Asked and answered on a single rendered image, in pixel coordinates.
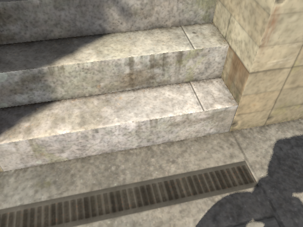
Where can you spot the stairs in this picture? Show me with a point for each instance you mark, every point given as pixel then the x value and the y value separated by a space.
pixel 80 78

